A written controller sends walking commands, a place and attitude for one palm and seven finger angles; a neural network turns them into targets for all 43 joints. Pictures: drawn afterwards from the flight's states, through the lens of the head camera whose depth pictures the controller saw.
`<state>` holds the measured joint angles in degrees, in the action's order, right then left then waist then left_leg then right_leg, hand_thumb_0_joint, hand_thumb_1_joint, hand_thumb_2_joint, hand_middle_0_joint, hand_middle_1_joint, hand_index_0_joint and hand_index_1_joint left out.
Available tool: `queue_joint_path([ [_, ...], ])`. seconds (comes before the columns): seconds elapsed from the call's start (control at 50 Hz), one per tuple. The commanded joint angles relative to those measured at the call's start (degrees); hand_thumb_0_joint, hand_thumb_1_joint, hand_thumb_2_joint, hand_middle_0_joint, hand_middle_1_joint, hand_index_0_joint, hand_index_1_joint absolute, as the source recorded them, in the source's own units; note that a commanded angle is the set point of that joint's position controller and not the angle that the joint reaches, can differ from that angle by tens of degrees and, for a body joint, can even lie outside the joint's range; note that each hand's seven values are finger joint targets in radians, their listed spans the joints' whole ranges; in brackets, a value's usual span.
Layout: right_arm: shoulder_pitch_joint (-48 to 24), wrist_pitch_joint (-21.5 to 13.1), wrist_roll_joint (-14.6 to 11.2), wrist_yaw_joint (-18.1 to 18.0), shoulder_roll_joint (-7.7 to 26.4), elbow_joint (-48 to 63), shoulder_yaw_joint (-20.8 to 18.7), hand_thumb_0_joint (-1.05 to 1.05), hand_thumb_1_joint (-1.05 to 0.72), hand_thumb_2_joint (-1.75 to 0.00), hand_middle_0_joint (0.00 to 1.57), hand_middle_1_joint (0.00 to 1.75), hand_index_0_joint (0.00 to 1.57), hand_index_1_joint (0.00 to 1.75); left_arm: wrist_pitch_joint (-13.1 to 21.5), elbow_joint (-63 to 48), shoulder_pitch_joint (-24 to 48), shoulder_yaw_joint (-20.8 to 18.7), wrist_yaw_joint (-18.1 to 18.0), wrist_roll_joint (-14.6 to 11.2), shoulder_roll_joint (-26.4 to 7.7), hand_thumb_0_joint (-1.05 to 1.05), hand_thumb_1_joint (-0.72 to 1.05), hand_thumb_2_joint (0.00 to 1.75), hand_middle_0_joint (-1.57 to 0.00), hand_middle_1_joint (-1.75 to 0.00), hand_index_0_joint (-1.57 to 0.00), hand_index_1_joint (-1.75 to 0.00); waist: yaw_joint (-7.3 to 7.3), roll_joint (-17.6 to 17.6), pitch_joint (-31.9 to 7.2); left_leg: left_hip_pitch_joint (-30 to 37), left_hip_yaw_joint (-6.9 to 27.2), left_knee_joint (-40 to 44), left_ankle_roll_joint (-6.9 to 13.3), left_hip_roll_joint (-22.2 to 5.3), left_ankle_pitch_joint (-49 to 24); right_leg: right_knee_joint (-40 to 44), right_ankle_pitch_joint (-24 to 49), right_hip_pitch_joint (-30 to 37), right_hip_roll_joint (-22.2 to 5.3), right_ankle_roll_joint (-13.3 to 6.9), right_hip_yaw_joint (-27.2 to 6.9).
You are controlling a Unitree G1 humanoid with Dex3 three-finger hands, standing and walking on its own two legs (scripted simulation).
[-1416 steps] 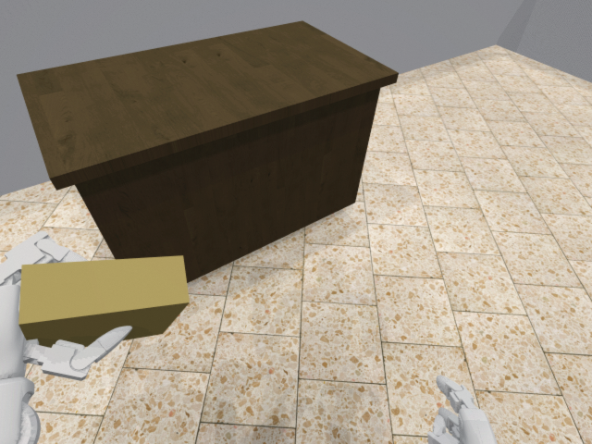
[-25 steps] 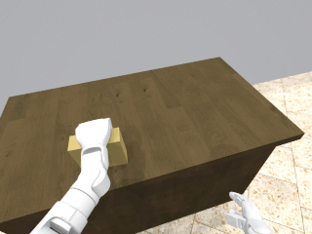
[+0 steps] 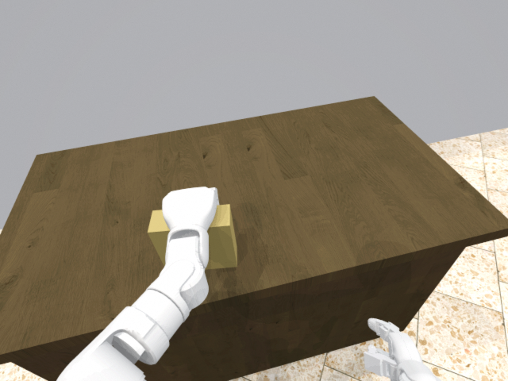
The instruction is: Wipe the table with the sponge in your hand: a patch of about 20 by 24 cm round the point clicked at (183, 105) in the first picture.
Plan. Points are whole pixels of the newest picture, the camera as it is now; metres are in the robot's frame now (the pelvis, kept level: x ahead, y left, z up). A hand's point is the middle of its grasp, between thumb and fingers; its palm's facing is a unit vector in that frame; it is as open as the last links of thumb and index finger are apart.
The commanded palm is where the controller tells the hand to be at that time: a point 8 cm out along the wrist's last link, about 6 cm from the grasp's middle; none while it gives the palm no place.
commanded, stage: slide across to the third lane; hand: left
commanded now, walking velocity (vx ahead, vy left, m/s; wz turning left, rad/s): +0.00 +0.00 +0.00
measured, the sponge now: (199, 247) +0.35 +0.17 +0.00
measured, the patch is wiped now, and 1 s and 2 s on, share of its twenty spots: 1.00 1.00 1.00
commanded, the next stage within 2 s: wipe forward along the third lane in 0.18 s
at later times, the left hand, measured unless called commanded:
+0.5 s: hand (212, 226) +0.36 +0.13 +0.05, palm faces -0.04 -0.03 -1.00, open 9.0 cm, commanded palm +0.34 +0.12 +0.08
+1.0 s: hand (215, 209) +0.40 +0.14 +0.05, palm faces -0.08 +0.00 -1.00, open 9.1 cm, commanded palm +0.39 +0.14 +0.07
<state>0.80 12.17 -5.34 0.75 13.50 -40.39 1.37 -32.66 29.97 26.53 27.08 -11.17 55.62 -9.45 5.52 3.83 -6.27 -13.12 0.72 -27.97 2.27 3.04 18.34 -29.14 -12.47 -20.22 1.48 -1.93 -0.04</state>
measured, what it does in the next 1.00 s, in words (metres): shifts its weight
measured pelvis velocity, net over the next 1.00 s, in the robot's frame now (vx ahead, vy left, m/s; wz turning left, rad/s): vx -0.04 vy -0.03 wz -0.03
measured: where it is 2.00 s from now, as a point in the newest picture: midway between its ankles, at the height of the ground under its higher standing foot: outside the picture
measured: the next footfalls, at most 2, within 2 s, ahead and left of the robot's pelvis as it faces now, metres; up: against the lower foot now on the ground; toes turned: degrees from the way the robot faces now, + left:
none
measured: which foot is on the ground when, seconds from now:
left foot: down 0.00-1.00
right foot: down 0.00-1.00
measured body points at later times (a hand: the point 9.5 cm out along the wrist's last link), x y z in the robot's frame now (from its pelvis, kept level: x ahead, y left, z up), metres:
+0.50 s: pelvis -0.02 -0.01 +0.00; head -0.03 -0.04 +0.45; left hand +0.36 +0.13 +0.10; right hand +0.18 -0.24 -0.11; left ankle -0.05 +0.10 -0.74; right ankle +0.03 -0.10 -0.74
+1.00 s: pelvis -0.04 -0.03 -0.01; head -0.01 -0.05 +0.44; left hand +0.40 +0.13 +0.10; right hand +0.07 -0.29 -0.14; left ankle -0.05 +0.10 -0.74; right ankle +0.03 -0.10 -0.74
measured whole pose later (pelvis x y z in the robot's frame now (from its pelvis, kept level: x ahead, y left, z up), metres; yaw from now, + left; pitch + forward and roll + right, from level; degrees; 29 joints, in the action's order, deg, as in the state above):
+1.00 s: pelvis -0.04 -0.03 -0.01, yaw -2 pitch +9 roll +2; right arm 7.6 7.4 -4.1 -4.4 14.7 -45.2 1.1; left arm -25.3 63.4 48.9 13.5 -17.3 54.7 -11.7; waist -2.1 2.0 -6.6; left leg -24.4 -0.9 -30.3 0.4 1.3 15.4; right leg -29.7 -7.7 -31.4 3.3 -3.6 -1.1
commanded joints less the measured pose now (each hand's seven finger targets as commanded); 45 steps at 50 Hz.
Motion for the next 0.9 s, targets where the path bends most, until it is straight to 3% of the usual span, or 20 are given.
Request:
queue_joint_path([
  [0.0, -11.2, -2.33, -0.05, 0.57, 6.0, 8.73, -2.32, 0.0, -0.9, -0.9, 0.2, 0.3, 0.2, 0.3, 2.13, -6.97, 17.27, 1.98, -0.87, -2.17, 6.54, 0.0, 0.1, 1.3, -1.2, -1.6, -1.2, -1.6, -3.45, -9.36, -11.99, -0.59, 1.16, 2.57, -0.84, -2.19, -16.99, 1.29, 16.02, 10.41, -0.16, -3.17, -1.45],
  [0.12, -11.62, -2.04, -0.07, 0.4, 5.9, 7.81, -2.14, 0.0, -0.9, -0.9, 0.2, 0.3, 0.2, 0.3, 0.71, -3.18, 20.81, 1.2, -2.4, -2.19, 6.67, 0.0, 0.1, 1.3, -1.2, -1.6, -1.2, -1.6, -3.59, -10.72, -11.48, -2.18, 0.5, 3.09, -0.77, -2.01, -14.07, 1.96, 13.76, 10.35, -0.34, -2.89, -1.6],
  [0.16, -12.13, -1.85, 0.16, 0.19, 6.17, 8.0, -2.07, 0.0, -0.9, -0.9, 0.2, 0.3, 0.2, 0.3, 0.24, -2.75, 18.36, -3.89, -3.15, -2.58, 2.32, 0.0, 0.1, 1.3, -1.2, -1.6, -1.2, -1.6, -1.99, -10.23, -12.57, -2.82, 0.47, 3.63, -0.75, -1.94, -14.09, 2.38, 14.29, 12.1, -0.15, -3.15, -2.51],
  [0.22, -12.11, -1.73, -0.07, -0.02, 5.63, 7.96, -1.96, 0.0, -0.9, -0.9, 0.2, 0.3, 0.2, 0.3, -0.22, -1.6, 21.05, 0.36, -3.35, -2.14, 6.36, 0.0, 0.1, 1.3, -1.2, -1.6, -1.2, -1.6, -3.32, -10.29, -11.2, -2.63, 0.0, 3.82, -0.66, -1.89, -13.16, 2.83, 12.62, 10.99, -0.49, -2.85, -2.04],
  [0.26, -12.41, -1.57, -0.08, -0.21, 6.08, 7.92, -1.93, 0.0, -0.9, -0.9, 0.2, 0.3, 0.2, 0.3, -0.49, -0.73, 20.08, -4.17, -3.78, -2.15, 1.98, 0.0, 0.1, 1.3, -1.2, -1.6, -1.2, -1.6, -2.34, -9.94, -11.04, -3.48, 0.3, 4.63, -0.7, -1.93, -11.91, 3.56, 10.75, 11.3, -0.21, -3.11, -3.11],
  [0.28, -12.14, -1.6, -0.09, -0.42, 5.7, 7.94, -1.83, 0.0, -0.9, -0.9, 0.2, 0.3, 0.2, 0.3, -0.59, -0.18, 20.91, -2.34, -3.85, -2.12, 3.73, 0.0, 0.1, 1.3, -1.2, -1.6, -1.2, -1.6, -2.96, -9.79, -11.54, -3.23, -0.39, 4.38, -0.51, -1.75, -11.58, 3.6, 10.55, 11.81, -0.6, -2.75, -2.72],
  [0.32, -11.79, -1.68, -0.26, -0.93, 5.7, 7.33, -1.65, 0.0, -0.9, -0.9, 0.2, 0.3, 0.2, 0.3, -0.71, 2.02, 24.32, -1.98, -4.05, -1.96, 3.79, 0.0, 0.1, 1.3, -1.2, -1.6, -1.2, -1.6, -3.9, -9.32, -9.53, -3.9, -0.43, 4.74, -0.67, -1.73, -9.78, 4.27, 8.41, 9.77, -0.54, -2.73, -2.77],
  [0.36, -11.5, -1.69, -0.17, -1.42, 6.19, 6.88, -1.64, 0.0, -0.9, -0.9, 0.2, 0.3, 0.2, 0.3, -0.68, 3.86, 24.05, -5.5, -4.14, -1.58, 0.26, 0.0, 0.1, 1.3, -1.2, -1.6, -1.2, -1.6, -3.24, -9.59, -9.49, -4.7, -0.08, 5.37, -0.76, -1.73, -8.91, 4.95, 6.8, 9.62, -0.3, -2.93, -3.67],
  [0.38, -11.13, -1.73, -0.26, -1.67, 5.85, 6.91, -1.48, 0.0, -0.9, -0.9, 0.2, 0.3, 0.2, 0.3, -0.57, 4.81, 25.38, -3.52, -4.13, -1.5, 2.2, 0.0, 0.1, 1.3, -1.2, -1.6, -1.2, -1.6, -3.97, -8.98, -9.93, -4.71, -0.67, 5.3, -0.67, -1.63, -8.01, 4.9, 5.38, 9.51, -0.65, -2.59, -3.13],
  [0.42, -10.19, -2.18, -0.21, -2.08, 5.81, 6.34, -1.62, 0.0, -0.9, -0.9, 0.2, 0.3, 0.2, 0.3, 0.11, 7.09, 27.39, -3.66, -4.38, -1.26, 2.29, 0.0, 0.1, 1.3, -1.2, -1.6, -1.2, -1.6, -4.39, -9.12, -9.98, -4.76, -0.73, 4.94, -0.62, -1.53, -7.7, 5.05, 5.27, 8.51, -0.57, -2.56, -3.06],
  [0.46, -9.53, -2.15, 0.11, -2.67, 6.4, 5.53, -1.51, 0.0, -0.9, -0.9, 0.2, 0.3, 0.2, 0.3, 0.69, 9.81, 28.41, -7.3, -4.57, -0.57, -1.73, 0.0, 0.1, 1.3, -1.2, -1.6, -1.2, -1.6, -4.04, -9.0, -10.19, -5.78, -0.52, 5.36, -0.78, -1.55, -6.54, 5.37, 3.81, 8.17, -0.39, -2.72, -4.1],
  [0.48, -9.12, -2.3, 0.07, -2.94, 5.92, 5.83, -1.38, 0.0, -0.9, -0.9, 0.2, 0.3, 0.2, 0.3, 1.09, 10.83, 29.29, -5.4, -4.65, -0.61, 0.48, 0.0, 0.1, 1.3, -1.2, -1.6, -1.2, -1.6, -4.9, -9.76, -10.04, -6.26, -0.94, 5.1, -0.61, -1.48, -5.89, 5.27, 2.86, 8.06, -0.79, -2.25, -3.26],
  [0.54, -7.61, -3.03, 0.47, -3.56, 6.1, 4.97, -1.57, 0.0, -0.9, -0.9, 0.2, 0.3, 0.2, 0.3, 2.82, 14.6, 31.3, -6.19, -5.15, -0.12, 0.15, 0.0, 0.1, 1.3, -1.2, -1.6, -1.2, -1.6, -5.65, -10.66, -9.8, -7.37, -0.95, 4.53, -0.59, -1.41, -4.64, 5.32, 2.1, 6.54, -0.84, -2.04, -3.69],
  [0.56, -7.22, -3.16, 0.72, -3.92, 6.53, 4.52, -1.57, 0.0, -0.9, -0.9, 0.2, 0.3, 0.2, 0.3, 3.28, 16.22, 31.57, -9.76, -5.49, -0.02, -3.75, 0.0, 0.1, 1.3, -1.2, -1.6, -1.2, -1.6, -5.21, -11.74, -9.92, -8.41, -0.69, 4.77, -0.59, -1.51, -3.56, 5.77, 0.74, 6.74, -0.76, -2.0, -4.66],
  [0.64, -4.91, -4.16, 1.07, -4.67, 6.44, 3.79, -1.42, 0.0, -0.9, -0.9, 0.2, 0.3, 0.2, 0.3, 5.21, 20.5, 34.77, -9.53, -6.46, 0.51, -3.67, 0.0, 0.1, 1.3, -1.2, -1.6, -1.2, -1.6, -6.75, -12.3, -9.36, -10.84, -1.11, 3.92, -0.5, -1.52, -1.84, 5.49, -0.52, 5.63, -1.37, -1.32, -5.01],
  [0.66, -4.67, -4.33, 1.23, -4.9, 6.84, 3.59, -1.59, 0.0, -0.9, -0.9, 0.2, 0.3, 0.2, 0.3, 5.38, 22.14, 33.54, -12.98, -6.82, 0.69, -7.41, 0.0, 0.1, 1.3, -1.2, -1.6, -1.2, -1.6, -6.07, -13.2, -10.04, -11.81, -0.95, 3.96, -0.54, -1.56, -1.27, 5.88, -1.64, 6.08, -1.34, -1.24, -5.69],
  [0.68, -3.97, -4.48, 1.25, -5.11, 6.8, 3.67, -1.35, 0.0, -0.9, -0.9, 0.2, 0.3, 0.2, 0.3, 5.69, 21.88, 35.45, -11.8, -7.09, 0.91, -7.08, 0.0, 0.1, 1.3, -1.2, -1.6, -1.2, -1.6, -6.92, -12.24, -10.63, -12.32, -1.29, 3.66, -0.46, -1.44, -1.25, 5.56, -1.49, 6.39, -1.62, -1.03, -5.83],
  [0.74, -2.3, -5.1, 1.41, -4.93, 6.6, 3.2, -1.83, 0.0, -0.9, -0.9, 0.2, 0.3, 0.2, 0.3, 6.28, 24.15, 36.1, -10.72, -7.68, 1.67, -5.42, 0.0, 0.1, 1.3, -1.2, -1.6, -1.2, -1.6, -7.32, -10.12, -11.65, -12.48, -1.52, 2.88, -0.64, -1.69, -1.7, 4.91, -0.47, 4.93, -1.47, -1.14, -5.36],
  [0.8, -1.02, -5.61, 1.45, -5.09, 6.96, 2.93, -1.85, 0.0, -0.9, -0.9, 0.2, 0.3, 0.2, 0.3, 6.4, 26.13, 37.51, -13.54, -8.39, 0.98, -9.17, 0.0, 0.1, 1.3, -1.2, -1.6, -1.2, -1.6, -7.71, -11.48, -12.34, -14.5, -1.74, 2.63, -0.4, -1.73, -0.59, 5.52, -1.61, 6.05, -1.78, -0.6, -6.44],
  [0.88, 0.41, -6.55, 1.31, -5.27, 7.37, 2.41, -1.97, 0.0, -0.9, -0.9, 0.2, 0.3, 0.2, 0.3, 6.81, 28.33, 39.87, -14.0, -8.78, 0.87, -10.77, 0.0, 0.1, 1.3, -1.2, -1.6, -1.2, -1.6, -8.91, -11.99, -11.76, -16.26, -1.73, 2.43, -0.18, -1.8, 1.21, 6.0, -4.26, 4.93, -1.85, -0.04, -6.39],
])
